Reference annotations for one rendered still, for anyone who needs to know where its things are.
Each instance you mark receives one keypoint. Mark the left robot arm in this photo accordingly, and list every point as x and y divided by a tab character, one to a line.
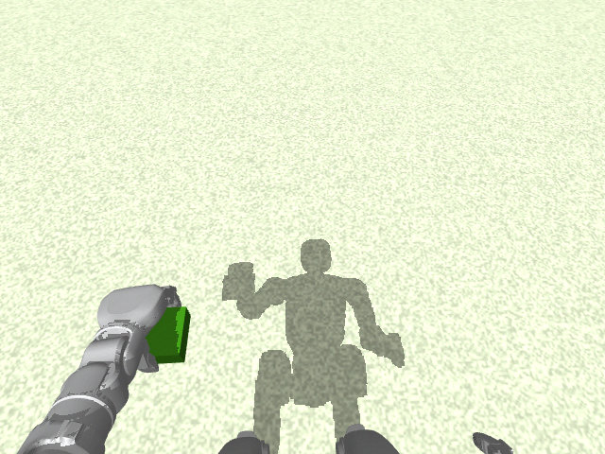
82	416

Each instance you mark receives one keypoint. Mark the left robot hand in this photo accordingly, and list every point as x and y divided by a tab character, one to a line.
141	306

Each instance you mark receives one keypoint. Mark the small box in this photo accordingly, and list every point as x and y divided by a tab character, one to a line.
167	340

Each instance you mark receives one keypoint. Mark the right robot hand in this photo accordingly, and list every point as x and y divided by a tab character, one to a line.
489	445

